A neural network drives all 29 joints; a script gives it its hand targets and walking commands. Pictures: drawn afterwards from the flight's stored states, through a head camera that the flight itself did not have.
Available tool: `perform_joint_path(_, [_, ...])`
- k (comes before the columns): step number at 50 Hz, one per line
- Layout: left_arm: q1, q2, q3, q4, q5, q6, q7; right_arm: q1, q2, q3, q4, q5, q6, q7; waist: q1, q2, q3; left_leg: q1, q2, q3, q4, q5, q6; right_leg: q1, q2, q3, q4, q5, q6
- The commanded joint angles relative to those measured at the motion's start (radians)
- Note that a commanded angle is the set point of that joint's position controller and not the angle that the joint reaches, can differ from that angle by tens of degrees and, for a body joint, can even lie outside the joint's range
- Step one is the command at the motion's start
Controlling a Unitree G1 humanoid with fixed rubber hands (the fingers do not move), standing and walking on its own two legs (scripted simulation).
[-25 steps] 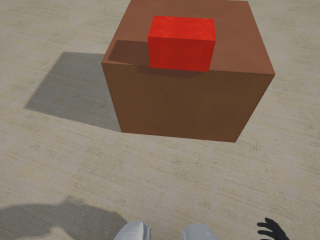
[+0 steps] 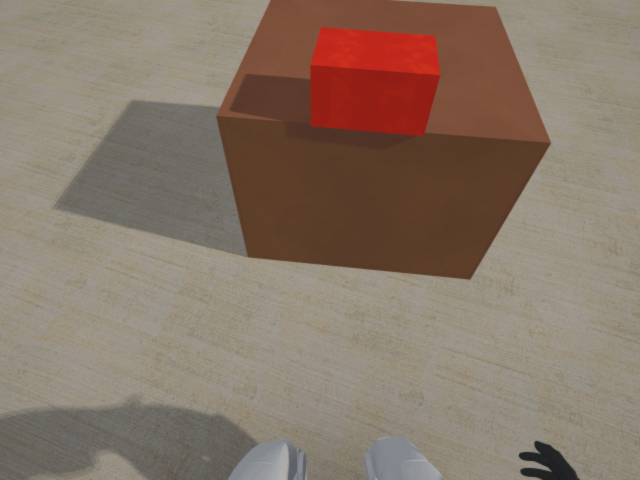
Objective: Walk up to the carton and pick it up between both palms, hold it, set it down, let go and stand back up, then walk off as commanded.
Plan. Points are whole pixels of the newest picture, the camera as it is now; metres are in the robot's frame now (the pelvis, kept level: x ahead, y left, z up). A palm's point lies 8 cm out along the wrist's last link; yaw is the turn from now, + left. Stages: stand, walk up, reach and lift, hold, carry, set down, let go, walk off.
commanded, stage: walk off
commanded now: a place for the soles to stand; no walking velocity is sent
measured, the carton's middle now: (372, 81) +0.96 -0.12 -0.03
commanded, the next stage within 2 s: stand in 0.68 s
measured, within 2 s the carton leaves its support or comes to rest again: neither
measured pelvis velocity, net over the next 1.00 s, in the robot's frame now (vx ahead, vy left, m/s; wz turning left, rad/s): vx -0.04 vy -0.04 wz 0.01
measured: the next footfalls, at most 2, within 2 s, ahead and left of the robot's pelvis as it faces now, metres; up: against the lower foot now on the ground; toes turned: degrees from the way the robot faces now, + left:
right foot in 0.36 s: +0.06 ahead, -0.17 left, +0.00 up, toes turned +4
left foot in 0.64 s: -0.01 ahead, +0.05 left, +0.00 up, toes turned +2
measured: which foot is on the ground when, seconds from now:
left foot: down 0.00-0.42, up 0.44-0.62, down 0.64-1.00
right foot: up 0.00-0.34, down 0.36-1.00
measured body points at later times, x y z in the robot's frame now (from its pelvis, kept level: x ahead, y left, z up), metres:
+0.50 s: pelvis -0.04 -0.06 +0.01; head -0.01 -0.06 +0.46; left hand -0.01 +0.27 -0.10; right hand +0.08 -0.36 -0.10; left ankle +0.02 +0.05 -0.67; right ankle +0.03 -0.18 -0.68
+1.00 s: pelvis -0.04 -0.04 +0.01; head +0.01 -0.03 +0.45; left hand +0.04 +0.28 -0.11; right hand +0.08 -0.35 -0.09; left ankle -0.05 +0.05 -0.68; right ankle +0.02 -0.17 -0.68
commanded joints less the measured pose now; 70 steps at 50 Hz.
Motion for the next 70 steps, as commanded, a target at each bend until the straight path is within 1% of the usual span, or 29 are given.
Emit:
perform_joint_path(1, [0.026,0.276,0.084,-0.047,-0.004,-0.018,0.013,-0.049,-0.248,-0.095,-0.073,-0.115,-0.064,-0.019,-0.033,0.099,-0.01,0.145,0.287,-0.457,-0.656,0.149,-0.056,-0.263,-0.014,0.058,0.041,-0.016,-0.037])
perform_joint_path(4, [0.043,0.284,0.078,-0.024,0.005,-0.014,0.0,-0.003,-0.245,-0.116,-0.073,-0.116,-0.067,-0.022,-0.046,0.107,-0.055,0.227,0.268,-0.447,-0.687,0.014,-0.054,-0.277,-0.036,0.015,0.031,-0.004,-0.047])
perform_joint_path(6, [0.027,0.27,0.08,-0.009,0.007,-0.013,0.0,-0.055,-0.241,-0.101,-0.063,-0.125,-0.061,-0.015,-0.038,0.082,-0.01,0.088,0.302,-0.452,-0.683,-0.064,0.059,-0.206,-0.048,0.019,0.052,-0.048,-0.033])
perform_joint_path(11, [0.07,0.274,0.076,0.039,0.006,-0.009,-0.005,-0.031,-0.238,-0.107,-0.068,-0.117,-0.053,-0.013,-0.032,0.12,-0.006,0.046,0.281,-0.438,-0.752,-0.211,0.02,-0.176,-0.061,0.0,-0.008,-0.031,-0.053])
perform_joint_path(15, [0.135,0.219,0.07,0.018,0.009,-0.01,-0.019,-0.11,-0.261,-0.109,-0.088,-0.142,-0.045,-0.01,0.017,0.157,-0.019,-0.067,0.278,-0.367,-0.673,-0.23,0.131,-0.026,-0.097,-0.088,-0.194,-0.067,-0.092])
perform_joint_path(17, [0.222,0.216,0.068,0.042,0.009,-0.018,-0.022,-0.182,-0.246,-0.094,-0.097,-0.14,-0.036,-0.006,0.082,0.193,-0.092,-0.179,0.194,-0.235,-0.576,-0.257,0.075,0.219,-0.114,-0.06,-0.415,0.022,-0.133])
perform_joint_path(18, [0.241,0.234,0.083,0.052,0.022,-0.028,-0.027,-0.16,-0.247,-0.102,-0.099,-0.15,-0.031,-0.011,0.109,0.083,-0.121,-0.203,0.149,-0.18,-0.414,-0.153,0.053,0.271,-0.108,-0.023,-0.453,-0.015,-0.143])
perform_joint_path(19, [0.244,0.28,0.064,0.052,0.033,-0.034,-0.015,-0.174,-0.211,-0.094,-0.108,-0.135,-0.018,-0.008,0.108,-0.133,-0.118,-0.257,0.016,-0.118,-0.133,-0.084,-0.018,0.163,-0.267,0.328,-0.67,-0.103,-0.194])
perform_joint_path(20, [0.115,0.359,0.086,0.032,0.028,-0.033,-0.015,-0.144,-0.187,-0.098,-0.091,-0.12,-0.014,-0.011,0.048,-0.166,-0.086,-0.173,-0.052,-0.111,0.087,-0.105,-0.056,-0.056,-0.434,0.65,-0.874,-0.352,-0.285])
perform_joint_path(21, [-0.011,0.342,0.078,-0.012,0.034,-0.034,-0.008,-0.095,-0.195,-0.105,-0.065,-0.109,-0.012,-0.012,-0.001,-0.124,0.0,-0.06,-0.029,-0.169,0.195,-0.075,-0.052,-0.255,-0.416,0.706,-0.918,-0.375,-0.303])
perform_joint_path(32, [-0.109,0.275,0.069,-0.081,0.034,-0.019,-0.018,0.119,-0.228,-0.115,-0.019,-0.112,-0.041,-0.003,-0.09,-0.277,-0.062,0.263,0.025,-0.15,-0.362,-0.025,-0.016,-0.257,-0.216,0.272,-0.621,0.007,-0.156])
perform_joint_path(34, [-0.083,0.15,0.052,-0.079,0.018,-0.019,-0.01,0.147,-0.34,-0.124,-0.014,-0.126,-0.058,-0.015,-0.093,0.023,-0.08,0.26,0.362,-0.652,-0.715,-0.072,0.045,-0.384,0.063,-0.009,-0.157,-0.088,-0.078])
perform_joint_path(35, [-0.175,0.238,0.079,-0.122,0.019,-0.017,-0.004,0.09,-0.373,-0.108,-0.014,-0.118,-0.087,-0.041,-0.081,-0.251,-0.013,0.121,0.451,-0.759,-0.67,0.183,0.13,-0.235,-0.038,0.032,-0.113,0.014,-0.028])
perform_joint_path(36, [-0.151,0.189,0.065,-0.09,0.003,-0.015,-0.017,0.002,-0.346,-0.105,-0.029,-0.108,-0.105,-0.056,-0.012,-0.219,-0.01,0.175,0.38,-0.612,-0.606,0.416,0.077,-0.258,-0.047,-0.004,-0.133,0.033,-0.029])
perform_joint_path(38, [-0.103,0.191,0.071,-0.106,-0.008,-0.02,-0.03,0.012,-0.343,-0.097,-0.025,-0.102,-0.118,-0.066,-0.014,-0.068,-0.124,0.232,0.366,-0.521,-0.5,0.826,0.069,-0.135,-0.077,-0.033,-0.164,0.057,-0.048])
perform_joint_path(39, [-0.102,0.239,0.079,-0.098,-0.002,-0.013,-0.03,0.035,-0.287,-0.075,-0.03,-0.094,-0.122,-0.072,-0.04,-0.135,-0.115,0.294,0.333,-0.489,-0.438,0.996,0.03,-0.173,-0.084,-0.067,-0.201,0.062,-0.05])
perform_joint_path(42, [-0.06,0.206,0.067,-0.113,-0.019,-0.015,-0.039,0.031,-0.333,-0.085,-0.039,-0.073,-0.118,-0.069,-0.018,-0.031,-0.229,0.309,0.226,-0.345,-0.251,1.091,-0.023,0.031,-0.114,-0.02,-0.391,0.469,-0.091])
perform_joint_path(44, [0.031,0.277,0.082,-0.072,-0.012,-0.01,-0.025,-0.04,-0.23,-0.066,-0.055,-0.067,-0.097,-0.062,0.028,0.019,-0.309,0.105,0.067,-0.157,-0.066,0.844,-0.035,0.252,-0.227,0.176,-0.37,0.805,-0.26])
perform_joint_path(46, [0.004,0.3,0.074,-0.073,0.0,-0.015,-0.027,-0.032,-0.165,-0.043,-0.039,-0.061,-0.085,-0.07,0.024,-0.143,-0.305,0.081,0.011,-0.119,0.018,0.306,-0.04,0.196,-0.38,0.383,-0.473,0.902,-0.374])
perform_joint_path(48, [-0.076,0.275,0.059,-0.091,0.008,-0.012,-0.028,-0.084,-0.206,-0.058,-0.04,-0.085,-0.074,-0.064,0.006,-0.149,-0.2,0.08,0.016,-0.159,-0.115,-0.024,-0.015,0.034,-0.381,0.414,-0.543,0.626,-0.335])
perform_joint_path(49, [-0.12,0.284,0.061,-0.093,0.019,-0.009,-0.03,-0.011,-0.219,-0.063,-0.02,-0.091,-0.079,-0.058,-0.021,-0.2,-0.193,0.159,0.055,-0.171,-0.253,0.131,0.005,-0.039,-0.301,0.297,-0.514,0.421,-0.261])
perform_joint_path(52, [-0.161,0.192,0.038,-0.104,0.006,0.024,-0.03,0.023,-0.318,-0.07,0.016,-0.119,-0.109,-0.052,-0.038,0.104,-0.032,0.118,0.348,-0.559,-0.62,0.36,0.041,-0.143,-0.067,-0.016,-0.223,0.014,-0.062])
perform_joint_path(54, [-0.126,0.219,0.046,-0.069,-0.004,0.017,-0.041,-0.095,-0.296,-0.062,-0.016,-0.111,-0.121,-0.053,0.002,0.147,-0.065,0.118,0.345,-0.503,-0.563,0.505,0.131,-0.07,-0.066,-0.026,-0.175,-0.034,-0.071])
perform_joint_path(57, [-0.103,0.227,0.059,-0.073,-0.005,0.005,-0.054,-0.021,-0.276,-0.068,-0.015,-0.097,-0.121,-0.057,-0.026,0.127,-0.173,0.259,0.283,-0.376,-0.448,0.833,0.044,-0.056,-0.101,-0.058,-0.309,0.114,-0.073])
perform_joint_path(60, [-0.095,0.266,0.063,-0.047,0.002,-0.012,-0.054,-0.097,-0.23,-0.067,-0.048,-0.074,-0.103,-0.048,-0.009,-0.014,-0.221,0.059,0.119,-0.166,-0.27,0.497,-0.003,0.197,-0.176,0.095,-0.501,0.523,-0.178])
perform_joint_path(62, [-0.118,0.274,0.047,-0.043,0.011,-0.017,-0.05,-0.027,-0.212,-0.055,0.006,-0.071,-0.076,-0.049,-0.034,-0.068,-0.231,0.172,0.042,-0.124,-0.212,0.283,-0.027,0.051,-0.289,0.296,-0.565,0.439,-0.271])
perform_joint_path(64, [-0.193,0.28,0.048,-0.049,0.019,-0.01,-0.052,-0.022,-0.216,-0.052,0.017,-0.082,-0.081,-0.042,-0.036,-0.157,-0.153,0.179,0.056,-0.165,-0.325,0.064,-0.001,-0.088,-0.241,0.244,-0.598,0.154,-0.235])
perform_joint_path(66, [-0.229,0.234,0.038,-0.043,0.014,0.012,-0.047,-0.001,-0.245,-0.056,0.034,-0.106,-0.083,-0.041,-0.056,-0.103,-0.063,0.08,0.147,-0.308,-0.473,-0.016,0.031,-0.115,-0.139,0.13,-0.519,0.019,-0.127])
perform_joint_path(70, [-0.133,0.188,0.031,-0.018,0.006,0.001,-0.066,-0.121,-0.28,-0.056,0.004,-0.099,-0.087,-0.038,0.024,-0.016,-0.025,-0.1,0.197,-0.359,-0.56,-0.236,0.07,0.042,-0.099,0.053,-0.473,-0.008,-0.11])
